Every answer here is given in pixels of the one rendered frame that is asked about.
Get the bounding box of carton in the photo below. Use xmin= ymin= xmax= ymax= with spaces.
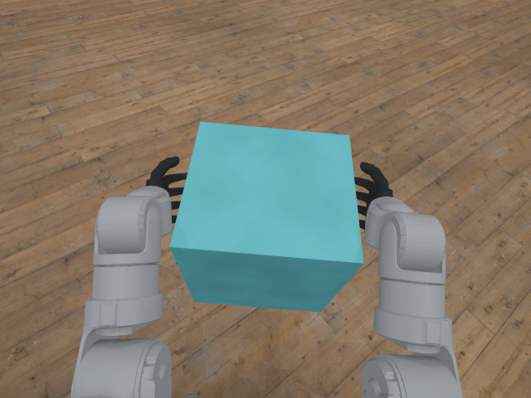
xmin=169 ymin=122 xmax=363 ymax=313

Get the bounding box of left robot upper arm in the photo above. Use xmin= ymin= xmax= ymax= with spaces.
xmin=72 ymin=338 xmax=172 ymax=398

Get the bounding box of left robot forearm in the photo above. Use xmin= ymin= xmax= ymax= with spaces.
xmin=71 ymin=186 xmax=173 ymax=398

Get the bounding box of robot left hand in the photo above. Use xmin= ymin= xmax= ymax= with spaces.
xmin=146 ymin=157 xmax=188 ymax=224

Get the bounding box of right robot upper arm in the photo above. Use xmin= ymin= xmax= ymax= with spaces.
xmin=362 ymin=353 xmax=462 ymax=398

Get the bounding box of robot right hand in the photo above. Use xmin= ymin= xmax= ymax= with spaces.
xmin=354 ymin=162 xmax=392 ymax=230

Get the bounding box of right robot forearm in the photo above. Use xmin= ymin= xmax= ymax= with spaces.
xmin=364 ymin=197 xmax=463 ymax=398

